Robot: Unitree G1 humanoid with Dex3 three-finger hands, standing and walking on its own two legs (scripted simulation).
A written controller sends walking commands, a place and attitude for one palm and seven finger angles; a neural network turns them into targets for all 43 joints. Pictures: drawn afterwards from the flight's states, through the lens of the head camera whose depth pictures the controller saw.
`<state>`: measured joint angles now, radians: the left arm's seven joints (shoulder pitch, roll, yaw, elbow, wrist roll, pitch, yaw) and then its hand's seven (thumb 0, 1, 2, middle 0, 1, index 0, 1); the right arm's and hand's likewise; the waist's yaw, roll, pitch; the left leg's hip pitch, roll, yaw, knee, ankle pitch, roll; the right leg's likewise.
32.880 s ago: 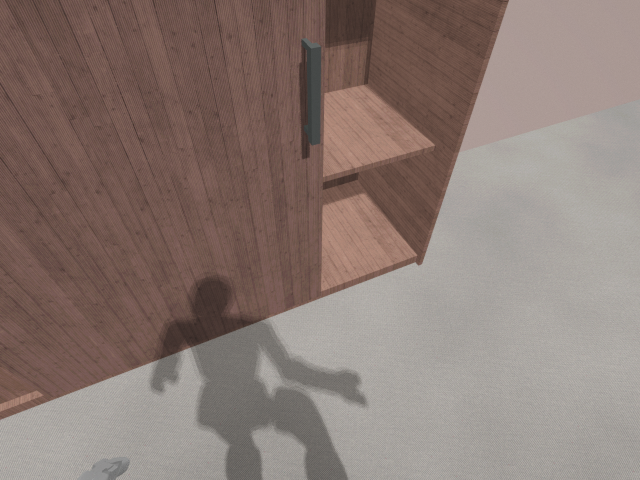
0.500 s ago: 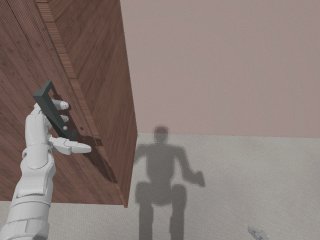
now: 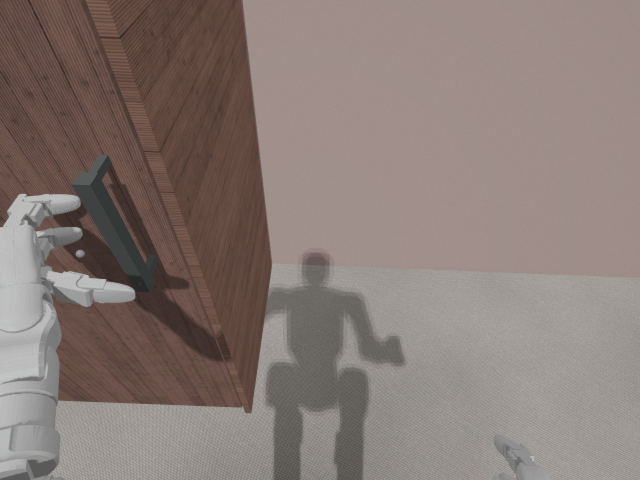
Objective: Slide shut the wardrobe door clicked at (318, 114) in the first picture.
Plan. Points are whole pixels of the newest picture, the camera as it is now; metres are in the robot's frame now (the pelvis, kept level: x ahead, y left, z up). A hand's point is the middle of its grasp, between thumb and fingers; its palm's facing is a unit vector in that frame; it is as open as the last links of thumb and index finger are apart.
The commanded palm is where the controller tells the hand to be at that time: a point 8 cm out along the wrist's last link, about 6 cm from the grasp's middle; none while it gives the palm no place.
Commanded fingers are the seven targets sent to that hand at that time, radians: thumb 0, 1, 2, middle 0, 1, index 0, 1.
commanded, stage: slip the hand off the handle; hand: left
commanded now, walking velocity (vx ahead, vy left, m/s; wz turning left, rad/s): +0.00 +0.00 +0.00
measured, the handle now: (125, 229) +0.39 +0.29 +0.09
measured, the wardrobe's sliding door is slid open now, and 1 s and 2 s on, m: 0.00 0.00 0.00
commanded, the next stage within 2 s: draw the hand back to the body in 0.88 s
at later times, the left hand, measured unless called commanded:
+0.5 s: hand (65, 282) +0.30 +0.33 +0.09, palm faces +0.44 -0.86 -0.26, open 14.5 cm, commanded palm +0.25 +0.36 +0.11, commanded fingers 0.00 -0.55 0.20 -0.25 -1.15 -0.25 -1.15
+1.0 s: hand (28, 346) +0.22 +0.32 +0.10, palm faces +0.45 -0.85 -0.27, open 14.6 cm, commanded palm +0.18 +0.36 +0.11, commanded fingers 0.00 -0.55 0.20 -0.25 -1.15 -0.25 -1.15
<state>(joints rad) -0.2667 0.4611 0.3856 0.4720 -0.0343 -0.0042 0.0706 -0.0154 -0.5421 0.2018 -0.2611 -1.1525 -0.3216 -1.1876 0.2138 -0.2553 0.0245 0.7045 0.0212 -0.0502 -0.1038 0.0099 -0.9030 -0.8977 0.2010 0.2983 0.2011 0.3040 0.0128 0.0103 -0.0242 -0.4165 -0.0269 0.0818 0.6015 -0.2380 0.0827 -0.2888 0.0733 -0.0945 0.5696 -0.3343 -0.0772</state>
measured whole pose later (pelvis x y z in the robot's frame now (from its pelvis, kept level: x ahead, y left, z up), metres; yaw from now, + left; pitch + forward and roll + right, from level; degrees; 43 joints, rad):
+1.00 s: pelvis -0.01 +0.02 +0.01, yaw +1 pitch -2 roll -2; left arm 0.20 0.35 0.32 0.00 -0.10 0.00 0.04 -0.02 -0.54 0.20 -0.26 -1.15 -0.26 -1.15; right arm 0.17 -0.23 0.05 0.69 0.02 -0.15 -0.10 0.01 -0.90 -0.90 0.20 0.30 0.20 0.30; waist 0.07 0.04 -0.02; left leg -0.30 -0.07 0.08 0.51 -0.19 0.11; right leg -0.18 0.04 -0.10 0.50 -0.29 -0.04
